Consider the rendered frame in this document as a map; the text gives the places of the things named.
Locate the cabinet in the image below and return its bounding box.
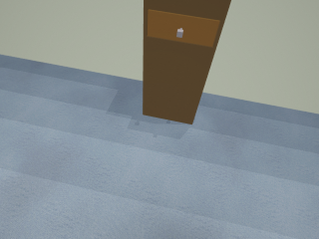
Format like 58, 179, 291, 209
143, 0, 231, 124

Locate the handle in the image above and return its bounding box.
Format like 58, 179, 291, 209
176, 28, 183, 38

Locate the drawer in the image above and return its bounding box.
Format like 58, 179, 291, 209
148, 9, 220, 47

